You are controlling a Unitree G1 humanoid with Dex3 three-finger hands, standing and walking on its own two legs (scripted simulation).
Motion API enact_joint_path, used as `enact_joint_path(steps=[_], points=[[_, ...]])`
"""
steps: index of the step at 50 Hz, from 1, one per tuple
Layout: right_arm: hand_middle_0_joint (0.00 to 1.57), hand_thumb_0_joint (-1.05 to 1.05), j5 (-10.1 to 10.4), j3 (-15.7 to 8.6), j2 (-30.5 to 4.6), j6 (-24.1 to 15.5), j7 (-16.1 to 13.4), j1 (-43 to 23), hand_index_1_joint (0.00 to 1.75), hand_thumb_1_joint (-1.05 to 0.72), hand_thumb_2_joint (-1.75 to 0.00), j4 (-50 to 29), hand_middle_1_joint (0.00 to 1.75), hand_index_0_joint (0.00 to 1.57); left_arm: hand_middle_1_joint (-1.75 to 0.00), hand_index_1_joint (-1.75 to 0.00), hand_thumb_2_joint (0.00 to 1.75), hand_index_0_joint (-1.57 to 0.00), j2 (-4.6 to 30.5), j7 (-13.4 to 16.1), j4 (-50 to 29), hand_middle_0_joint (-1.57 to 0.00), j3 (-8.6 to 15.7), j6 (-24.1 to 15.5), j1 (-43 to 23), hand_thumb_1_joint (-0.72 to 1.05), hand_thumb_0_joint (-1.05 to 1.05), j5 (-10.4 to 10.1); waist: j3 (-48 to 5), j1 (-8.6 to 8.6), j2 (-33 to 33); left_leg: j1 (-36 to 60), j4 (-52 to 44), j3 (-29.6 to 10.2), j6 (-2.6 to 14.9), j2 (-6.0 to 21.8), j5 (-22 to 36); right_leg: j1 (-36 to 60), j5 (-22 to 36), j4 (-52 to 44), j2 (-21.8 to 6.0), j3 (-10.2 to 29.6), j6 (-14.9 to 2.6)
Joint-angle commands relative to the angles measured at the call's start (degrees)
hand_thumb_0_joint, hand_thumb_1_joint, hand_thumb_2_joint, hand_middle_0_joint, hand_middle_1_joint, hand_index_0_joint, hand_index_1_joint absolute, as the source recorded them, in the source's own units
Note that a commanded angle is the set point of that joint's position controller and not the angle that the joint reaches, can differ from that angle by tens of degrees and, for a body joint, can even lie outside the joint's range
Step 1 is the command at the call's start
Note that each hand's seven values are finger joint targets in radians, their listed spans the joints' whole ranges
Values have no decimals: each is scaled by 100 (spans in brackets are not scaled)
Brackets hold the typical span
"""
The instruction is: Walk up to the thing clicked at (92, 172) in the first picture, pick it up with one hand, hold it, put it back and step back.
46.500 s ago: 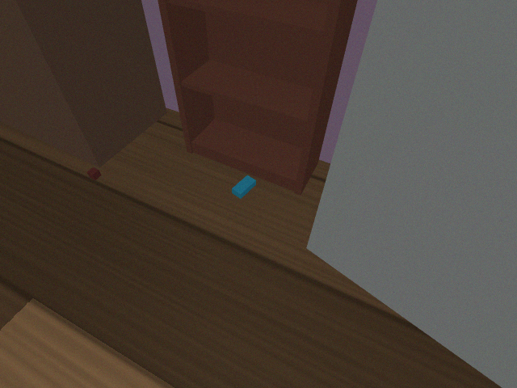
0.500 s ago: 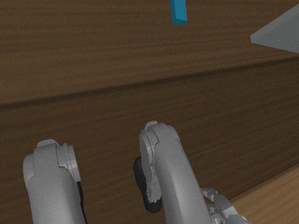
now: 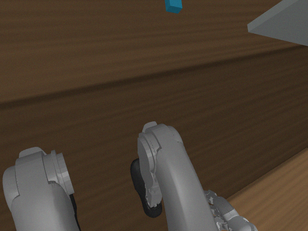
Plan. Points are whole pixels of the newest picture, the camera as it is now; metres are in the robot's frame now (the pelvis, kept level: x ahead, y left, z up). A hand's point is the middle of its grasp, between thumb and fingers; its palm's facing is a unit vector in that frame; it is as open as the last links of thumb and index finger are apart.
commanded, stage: rest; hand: left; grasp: from above
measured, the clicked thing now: out of the picture +0.44 +0.35 -0.25
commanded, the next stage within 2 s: open in 0.94 s
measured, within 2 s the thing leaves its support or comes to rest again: rests again in 0.48 s
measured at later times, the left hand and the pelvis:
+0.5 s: hand out of the picture +0.42 +0.34 -0.24, palm faces -0.46 -0.14 -0.88, open 6.6 cm; pelvis +0.00 +0.00 -0.01, yaw -2 degrees
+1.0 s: hand out of the picture +0.42 +0.34 -0.24, palm faces -0.46 -0.14 -0.88, open 6.6 cm; pelvis +0.00 +0.00 -0.01, yaw -3 degrees
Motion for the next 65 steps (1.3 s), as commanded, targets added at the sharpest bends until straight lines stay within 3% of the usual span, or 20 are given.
enact_joint_path(steps=[1, 5, 9, 10, 19, 23, 25, 31, 36, 38, 41, 45, 51, 52, 54, 56, 57, 60, 61, 65], points=[[20, 0, 14, -435, -1717, -52, -74, 1110, 30, -90, -90, -49, 30, 20, -15, -10, 14, -131, 1593, 266, -752, -126, 164, -81, -1510, 94, 0, -160, -3891, -3, 2443, 3125, -1229, 737, 291, 38, 1130, 1819, 1553, -1309, 108, -639, -449], [20, 0, -42, -377, -1744, -91, -62, 1104, 30, -90, -90, -109, 30, 20, -15, -11, 17, -132, 1851, 358, -733, -128, 336, -150, -1360, 95, 0, -73, -3943, -3, 2407, 3075, -1123, 748, 313, 64, 1323, 2120, 1814, -1316, 130, -631, -390], [20, 0, -96, -305, -1756, -129, -23, 1023, 30, -90, -90, -80, 30, 20, -16, -12, 19, -133, 1819, 467, -694, -129, 290, -166, -1369, 97, 0, -42, -3960, -56, 2583, 3213, -1092, 703, 297, 90, 1414, 2080, 1893, -1240, 159, -659, -399], [20, 0, -101, -284, -1726, -118, -14, 1010, 30, -90, -90, -41, 30, 20, -16, -12, 19, -134, 1840, 502, -708, -129, 296, -166, -1362, 98, 0, -35, -4003, 22, 2589, 3206, -1128, 690, 298, 92, 1325, 2096, 1817, -1245, 172, -658, -400], [20, 0, -194, -195, -1802, -205, 29, 861, 30, -90, -90, -63, 30, 20, -16, -12, 17, -132, 1807, 692, -462, -128, 203, -76, -1328, 96, 0, -71, -3640, -70, 2571, 3026, -1131, 641, 286, 106, 1041, 1918, 1608, -1242, 201, -748, -404], [20, 0, -207, -179, -1859, -278, 72, 821, 30, -90, -90, -89, 30, 20, -17, -12, 15, -132, 1741, 679, -312, -127, 41, -40, -1400, 97, 0, -50, -3510, -229, 2681, 3125, -1132, 585, 255, 118, 1056, 1779, 1591, -1141, 199, -817, -429], [20, 0, -200, -172, -1859, -302, 81, 725, 30, -90, -90, -153, 30, 20, -16, -12, 18, -131, 1740, 690, -348, -127, 6, -39, -1407, 95, 0, -50, -3576, -189, 2685, 3130, -1154, 559, 248, 136, 1064, 1815, 1610, -1137, 221, -803, -432], [20, 0, -239, -128, -1951, -379, 109, 749, 30, -90, -90, -141, 30, 20, -18, -13, 17, -132, 1959, 767, -244, -127, 176, -77, -1349, 97, 0, -64, -3446, -224, 2743, 3132, -1128, 534, 228, 148, 1066, 1810, 1608, -1113, 216, -871, -424], [20, 0, -281, -45, -1941, -450, 153, 702, 30, -90, -90, -219, 30, 20, -18, -14, 17, -130, 1825, 788, -280, -126, -4, -93, -1472, 94, 0, -69, -3317, -332, 2648, 3011, -1068, 529, 257, 145, 974, 1850, 1589, -1171, 226, -867, -403], [20, 0, -296, -42, -1995, -452, 154, 719, 30, -90, -90, -203, 30, 20, -18, -14, 18, -130, 2003, 833, -161, -126, 137, -86, -1309, 95, 0, -69, -3408, -284, 2649, 3016, -1070, 514, 262, 162, 1033, 1982, 1647, -1194, 243, -858, -386], [20, 0, -311, 24, -1906, -460, 181, 733, 30, -90, -90, -164, 30, 20, -19, -14, 16, -129, 1745, 859, -115, -124, -92, -122, -1398, 94, 0, -70, -3298, -331, 2615, 2958, -1059, 490, 264, 163, 1063, 1953, 1693, -1168, 249, -853, -390], [20, 0, -307, 18, -2036, -498, 189, 749, 30, -90, -90, -191, 30, 20, -18, -13, 15, -127, 1981, 863, 143, -123, 72, -113, -1291, 92, 0, -131, -3129, -395, 2462, 2862, -1038, 465, 271, 164, 982, 1882, 1603, -1153, 240, -911, -376], [20, 0, -358, 118, -2059, -511, 184, 688, 30, -90, -90, -218, 30, 20, -18, -14, 16, -128, 1993, 927, 372, -124, 52, -130, -1123, 93, 0, -147, -3187, -376, 2408, 2868, -1040, 439, 280, 182, 984, 2081, 1638, -1201, 268, -897, -365], [20, 0, -342, 121, -2031, -538, 199, 638, 30, -90, -90, -288, 30, 20, -18, -14, 15, -127, 1875, 894, 271, -123, -156, -147, -1340, 92, 0, -121, -3003, -434, 2432, 2771, -1019, 441, 283, 179, 843, 1902, 1507, -1164, 259, -874, -378], [20, 0, -333, 100, -2082, -567, 202, 697, 30, -90, -90, -232, 30, 20, -23, -18, 18, -112, 2049, 871, 297, -107, -55, -129, -1344, 76, 0, -98, -2967, -432, 2389, 2758, -1027, 446, 287, 175, 734, 1862, 1385, -1208, 264, -874, -380], [20, 0, -345, 130, -2052, -598, 211, 673, 30, -90, -90, -286, 30, 20, -21, -17, 16, -102, 1916, 840, 166, -98, -183, -132, -1458, 60, 0, -145, -3056, -440, 2508, 2830, -1008, 448, 280, 180, 826, 1974, 1476, -1197, 268, -835, -380], [20, 0, -348, 134, -2107, -567, 194, 685, 30, -89, -90, -257, 30, 20, -23, -19, 18, -98, 2115, 900, 208, -94, 55, -134, -1285, 54, 0, -204, -3215, -374, 2391, 2889, -1056, 412, 268, 183, 909, 2088, 1532, -1229, 267, -925, -363], [20, 0, -345, 171, -2064, -598, 211, 649, 30, -90, -90, -268, 30, 20, -26, -23, 23, -90, 1910, 884, 31, -87, -221, -203, -1528, 44, 0, -158, -3048, -445, 2529, 2883, -1040, 409, 255, 184, 881, 1908, 1525, -1147, 265, -926, -380], [20, 0, -368, 166, -2105, -578, 200, 636, 30, -89, -90, -268, 30, 20, -28, -24, 22, -89, 2128, 920, 290, -85, 41, -194, -1230, 43, 0, -147, -3163, -398, 2459, 2897, -1063, 396, 260, 189, 887, 2027, 1525, -1186, 281, -932, -379], [20, 0, -365, 167, -2087, -616, 220, 624, 30, -90, -90, -276, 30, 20, -32, -29, 28, -82, 2060, 926, -46, -79, -74, -218, -1469, 34, 0, -164, -3103, -378, 2620, 2947, -1071, 416, 225, 178, 872, 1934, 1492, -1151, 262, -951, -391]])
